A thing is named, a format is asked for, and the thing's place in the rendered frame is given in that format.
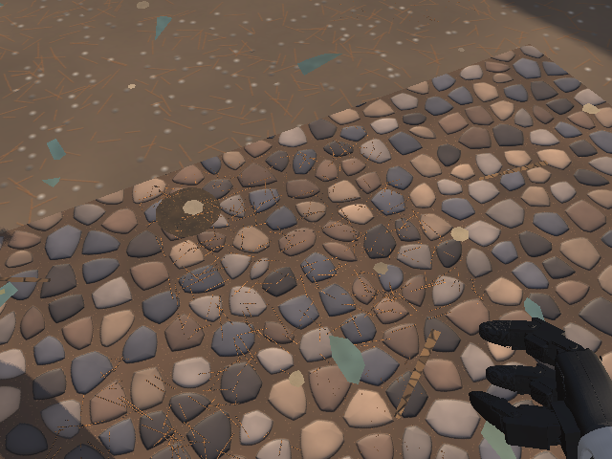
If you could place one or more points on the robot right hand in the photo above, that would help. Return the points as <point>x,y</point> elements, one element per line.
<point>576,398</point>

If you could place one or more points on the right robot forearm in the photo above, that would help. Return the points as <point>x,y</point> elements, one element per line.
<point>596,444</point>

